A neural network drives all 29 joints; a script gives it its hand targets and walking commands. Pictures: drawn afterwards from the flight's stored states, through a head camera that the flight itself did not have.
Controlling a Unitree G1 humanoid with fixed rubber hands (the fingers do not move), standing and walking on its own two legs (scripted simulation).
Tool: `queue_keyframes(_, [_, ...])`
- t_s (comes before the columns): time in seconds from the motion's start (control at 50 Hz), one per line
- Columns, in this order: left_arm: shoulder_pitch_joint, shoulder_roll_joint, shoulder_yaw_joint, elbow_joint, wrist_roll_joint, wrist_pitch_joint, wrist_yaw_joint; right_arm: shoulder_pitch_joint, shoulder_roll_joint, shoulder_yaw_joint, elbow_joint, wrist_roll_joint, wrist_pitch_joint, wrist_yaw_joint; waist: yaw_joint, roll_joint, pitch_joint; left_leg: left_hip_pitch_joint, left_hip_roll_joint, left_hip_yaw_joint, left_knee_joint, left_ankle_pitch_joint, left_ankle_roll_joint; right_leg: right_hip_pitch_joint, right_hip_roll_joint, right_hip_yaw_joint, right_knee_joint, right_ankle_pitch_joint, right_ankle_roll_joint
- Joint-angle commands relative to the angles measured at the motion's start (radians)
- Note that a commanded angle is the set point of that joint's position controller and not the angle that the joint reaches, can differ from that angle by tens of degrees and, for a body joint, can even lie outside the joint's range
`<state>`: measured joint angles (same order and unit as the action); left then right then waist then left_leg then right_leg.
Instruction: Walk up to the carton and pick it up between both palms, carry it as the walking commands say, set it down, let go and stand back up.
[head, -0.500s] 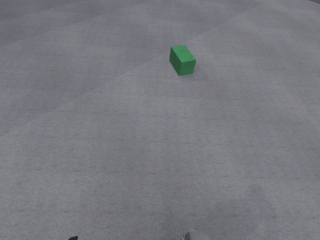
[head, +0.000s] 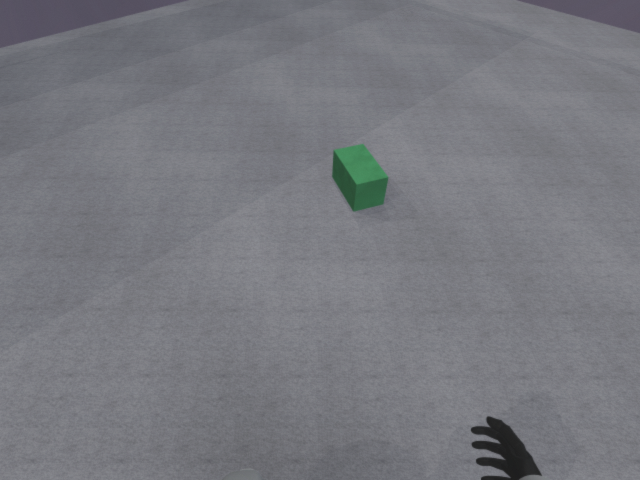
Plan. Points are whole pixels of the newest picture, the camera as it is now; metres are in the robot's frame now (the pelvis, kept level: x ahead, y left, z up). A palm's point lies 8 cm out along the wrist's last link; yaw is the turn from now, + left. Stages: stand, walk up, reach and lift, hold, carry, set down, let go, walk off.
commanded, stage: walk up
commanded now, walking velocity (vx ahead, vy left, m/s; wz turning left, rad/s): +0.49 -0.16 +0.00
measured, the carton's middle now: (358, 177) +1.51 -0.09 -0.69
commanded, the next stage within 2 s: none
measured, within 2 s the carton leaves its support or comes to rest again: neither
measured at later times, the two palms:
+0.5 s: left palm (219, 341) +0.36 +0.20 -0.14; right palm (535, 444) +0.23 -0.30 -0.15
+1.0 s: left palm (202, 301) +0.44 +0.26 -0.15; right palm (453, 228) +0.63 -0.23 -0.11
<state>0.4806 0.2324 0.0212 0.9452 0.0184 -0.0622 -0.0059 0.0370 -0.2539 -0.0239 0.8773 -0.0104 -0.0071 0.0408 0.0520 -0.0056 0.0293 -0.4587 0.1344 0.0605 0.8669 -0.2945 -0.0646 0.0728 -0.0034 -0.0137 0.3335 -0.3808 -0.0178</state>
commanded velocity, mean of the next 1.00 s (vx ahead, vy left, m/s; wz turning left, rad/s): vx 0.49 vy -0.10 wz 0.00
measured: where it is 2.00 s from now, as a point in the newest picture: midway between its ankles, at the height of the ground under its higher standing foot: (335, 302)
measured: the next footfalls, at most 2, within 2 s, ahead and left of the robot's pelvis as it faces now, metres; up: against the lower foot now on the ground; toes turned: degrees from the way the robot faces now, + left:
left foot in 0.06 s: +0.17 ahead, +0.16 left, +0.00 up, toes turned +7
right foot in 0.44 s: +0.38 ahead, -0.15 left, +0.00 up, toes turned -6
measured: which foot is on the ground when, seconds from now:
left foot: up 0.00-0.04, down 0.06-0.44, up 0.46-0.92, down 0.94-1.00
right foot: down 0.00-0.08, up 0.10-0.42, down 0.44-0.94, up 0.96-1.00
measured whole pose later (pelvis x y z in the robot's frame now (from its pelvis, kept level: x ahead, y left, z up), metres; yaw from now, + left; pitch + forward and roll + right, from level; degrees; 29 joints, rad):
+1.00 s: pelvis +0.50 +0.01 -0.01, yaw +0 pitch +1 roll -2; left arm 0.41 0.25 0.02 1.01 0.02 -0.04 -0.01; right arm 0.11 -0.22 -0.03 0.92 -0.01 -0.07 0.03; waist 0.05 -0.03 0.04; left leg -0.36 0.09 0.06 0.62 -0.27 -0.02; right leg -0.18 -0.05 -0.04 0.88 -0.48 0.03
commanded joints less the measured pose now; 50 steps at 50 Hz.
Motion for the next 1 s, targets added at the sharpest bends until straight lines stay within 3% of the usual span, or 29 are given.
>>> queue_keyframes(0.0, [0.014,0.184,0.054,0.053,-0.020,0.003,0.007,0.022,-0.075,-0.037,-0.051,-0.004,-0.029,-0.008,-0.030,-0.150,0.027,0.139,-0.113,0.149,-0.332,0.029,0.011,-0.108,-0.144,0.013,0.077,0.719,-0.098])
queue_keyframes(0.02, [0.033,0.169,0.048,0.060,-0.020,0.000,0.007,0.183,-0.120,-0.059,0.002,-0.006,-0.039,-0.019,-0.096,-0.061,-0.086,0.375,-0.133,0.169,-0.375,0.086,0.037,-0.179,-0.107,-0.005,0.277,0.781,-0.071])
queue_keyframes(0.04, [0.028,0.145,0.042,0.037,-0.024,-0.009,0.010,0.402,-0.223,-0.089,0.082,-0.023,-0.049,-0.034,-0.198,0.103,-0.230,0.736,0.039,-0.065,-0.374,0.177,0.108,-0.438,-0.088,0.005,0.571,0.599,-0.018])
queue_keyframes(0.06, [0.017,0.091,0.038,-0.021,-0.016,-0.025,0.006,0.556,-0.353,-0.124,0.121,-0.045,-0.054,-0.052,-0.228,0.375,-0.351,0.935,0.372,-0.519,-0.452,0.333,0.195,-0.730,0.055,-0.005,0.825,-0.091,0.022])
queue_keyframes(0.08, [-0.047,0.117,0.057,-0.037,-0.008,-0.014,0.003,0.571,-0.364,-0.116,0.112,-0.030,-0.042,-0.048,-0.224,0.299,-0.322,0.825,0.406,-0.700,-0.534,0.316,0.238,-0.748,-0.009,0.125,0.953,-0.205,0.008])
queue_keyframes(0.1, [-0.121,0.127,0.056,-0.028,-0.010,-0.010,0.004,0.468,-0.273,-0.097,0.096,-0.022,-0.040,-0.046,-0.184,0.149,-0.181,0.689,0.365,-0.584,-0.541,0.257,0.249,-0.777,-0.042,0.122,1.000,-0.109,0.002])
queue_keyframes(0.14, [-0.131,0.090,0.035,-0.016,-0.003,-0.001,-0.007,0.312,-0.153,-0.064,0.045,-0.014,-0.055,-0.046,-0.105,0.121,-0.060,0.494,0.275,-0.363,-0.536,0.293,0.211,-0.760,-0.085,0.066,0.968,0.003,0.015])
queue_keyframes(0.18, [-0.147,0.084,0.031,-0.019,0.006,0.021,-0.025,0.283,-0.116,-0.055,0.022,-0.012,-0.064,-0.046,-0.076,0.162,-0.054,0.406,0.226,-0.231,-0.573,0.308,0.173,-0.708,-0.106,0.037,0.887,0.054,0.039])
queue_keyframes(0.24, [-0.222,0.051,0.020,-0.027,0.007,0.039,-0.044,0.358,-0.145,-0.072,0.011,-0.015,-0.072,-0.047,-0.079,0.144,-0.037,0.383,0.254,-0.192,-0.585,0.389,0.186,-0.707,-0.126,0.010,0.690,0.094,0.058])
queue_keyframes(0.32, [-0.319,0.051,0.017,-0.037,-0.004,0.031,-0.074,0.343,-0.193,-0.093,0.007,-0.028,-0.064,-0.049,-0.079,0.277,-0.022,0.285,0.200,-0.078,-0.616,0.235,0.155,-0.494,-0.078,-0.101,0.314,0.148,0.062])
queue_keyframes(0.34, [-0.326,0.056,0.023,-0.039,0.000,0.032,-0.078,0.364,-0.204,-0.093,0.015,-0.036,-0.058,-0.047,-0.074,0.250,-0.049,0.285,0.198,-0.077,-0.589,0.224,0.161,-0.439,-0.052,-0.146,0.279,0.134,0.057])
queue_keyframes(0.38, [-0.207,0.097,0.036,0.010,0.000,0.021,-0.068,0.314,-0.216,-0.101,0.001,-0.027,-0.053,-0.046,0.005,0.156,-0.161,0.258,0.165,-0.042,-0.405,0.220,0.127,-0.235,-0.050,-0.147,0.195,0.200,0.042])
queue_keyframes(0.4, [-0.075,0.139,0.048,0.070,0.003,0.012,-0.056,0.314,-0.181,-0.093,-0.011,-0.024,-0.055,-0.039,0.054,0.069,-0.230,0.180,0.076,0.020,-0.228,0.190,0.097,-0.053,-0.045,-0.165,0.191,0.208,0.035])
queue_keyframes(0.42, [0.082,0.228,0.076,0.112,0.022,-0.002,-0.036,0.338,-0.090,-0.072,-0.017,-0.023,-0.063,-0.035,0.124,-0.174,-0.309,-0.022,-0.026,0.062,0.099,-0.012,0.057,0.144,-0.249,0.120,0.084,0.029,-0.011])
queue_keyframes(0.44, [0.142,0.326,0.078,0.117,0.022,-0.005,-0.019,0.347,-0.014,-0.057,-0.040,-0.014,-0.063,-0.035,0.102,-0.380,-0.274,-0.226,-0.117,-0.019,0.318,-0.338,0.056,0.177,-0.453,0.550,-0.127,-0.130,-0.062])
queue_keyframes(0.46, [0.075,0.323,0.069,0.087,0.010,-0.009,-0.013,0.338,-0.060,-0.066,-0.025,-0.022,-0.054,-0.035,0.081,-0.193,-0.207,-0.255,-0.063,-0.107,0.398,-0.259,0.060,0.087,-0.481,0.638,-0.157,-0.226,-0.084])
queue_keyframes(0.48, [-0.035,0.262,0.058,0.058,0.010,-0.011,-0.014,0.344,-0.060,-0.067,-0.003,-0.022,-0.053,-0.029,0.028,-0.110,-0.106,-0.256,-0.020,-0.108,0.400,-0.135,0.060,-0.032,-0.431,0.530,-0.151,-0.205,-0.074])
queue_keyframes(0.5, [-0.137,0.198,0.050,0.036,0.004,-0.015,-0.014,0.324,-0.052,-0.062,0.002,-0.021,-0.053,-0.023,-0.011,-0.099,-0.041,-0.223,0.008,-0.107,0.363,-0.057,0.067,-0.126,-0.351,0.379,-0.140,-0.139,-0.042])
queue_keyframes(0.54, [-0.173,0.137,0.047,0.023,0.002,-0.022,-0.012,0.298,-0.044,-0.059,0.007,-0.022,-0.036,-0.017,-0.041,-0.105,0.008,-0.129,0.010,-0.084,0.333,-0.013,0.053,-0.231,-0.285,0.250,-0.150,0.009,-0.042])
queue_keyframes(0.56, [-0.159,0.139,0.044,0.023,0.006,-0.027,-0.012,0.298,-0.040,-0.056,0.011,-0.022,-0.024,-0.011,-0.033,-0.154,0.004,-0.131,-0.009,-0.053,0.339,-0.005,0.041,-0.203,-0.281,0.225,-0.148,0.089,-0.056])
queue_keyframes(0.64, [-0.048,0.158,0.045,0.049,0.000,-0.037,0.001,0.159,-0.070,-0.056,-0.006,-0.020,-0.015,0.002,-0.001,-0.137,0.008,-0.180,-0.012,-0.036,0.216,0.007,0.022,-0.058,-0.277,0.183,-0.131,0.276,-0.099])
queue_keyframes(0.76, [-0.009,0.160,0.046,0.053,0.001,-0.025,0.008,-0.019,-0.044,-0.021,-0.040,-0.015,-0.023,0.020,0.029,-0.136,0.122,-0.113,-0.015,-0.009,-0.088,0.036,-0.017,-0.104,-0.280,0.143,-0.196,0.205,-0.120])
queue_keyframes(0.82, [0.017,0.168,0.052,0.071,-0.005,-0.019,0.011,-0.054,-0.027,-0.009,-0.047,-0.006,-0.035,0.016,0.036,-0.169,0.045,-0.045,-0.057,0.040,-0.232,0.018,-0.015,-0.038,-0.254,0.074,-0.117,0.422,-0.126])
queue_keyframes(0.88, [-0.052,0.185,0.049,0.058,-0.019,-0.006,0.009,0.153,-0.056,-0.025,0.028,-0.013,-0.060,-0.007,-0.082,-0.071,-0.111,0.305,-0.102,0.098,-0.482,0.119,0.034,-0.131,-0.194,-0.020,0.180,0.600,-0.070])
queue_keyframes(0.9, [-0.028,0.164,0.046,0.063,-0.020,-0.004,0.009,0.351,-0.155,-0.065,0.094,-0.024,-0.066,-0.023,-0.156,0.018,-0.248,0.617,0.005,-0.039,-0.441,0.137,0.078,-0.319,-0.137,-0.041,0.447,0.442,-0.040])
queue_keyframes(0.92, [-0.053,0.114,0.043,0.017,-0.010,-0.012,-0.003,0.521,-0.322,-0.113,0.141,-0.039,-0.066,-0.045,-0.207,0.302,-0.285,0.831,0.321,-0.448,-0.496,0.276,0.116,-0.667,-0.006,-0.054,0.708,-0.104,0.018])
queue_keyframes(0.94, [-0.084,0.118,0.052,-0.014,-0.012,-0.004,0.000,0.584,-0.380,-0.115,0.144,-0.023,-0.052,-0.050,-0.223,0.320,-0.287,0.828,0.414,-0.696,-0.566,0.380,0.212,-0.760,-0.011,0.060,0.858,-0.207,0.035])
queue_keyframes(0.96, [-0.146,0.119,0.054,-0.012,-0.005,-0.002,-0.002,0.534,-0.289,-0.093,0.139,-0.016,-0.050,-0.049,-0.186,0.164,-0.175,0.726,0.360,-0.591,-0.533,0.373,0.190,-0.799,-0.065,0.103,0.886,-0.105,0.032])
queue_keyframes(0.98, [-0.145,0.094,0.040,0.001,0.002,0.002,-0.005,0.448,-0.217,-0.078,0.105,-0.014,-0.058,-0.045,-0.137,0.166,-0.086,0.627,0.331,-0.465,-0.519,0.418,0.175,-0.814,-0.098,0.093,0.886,-0.035,0.031])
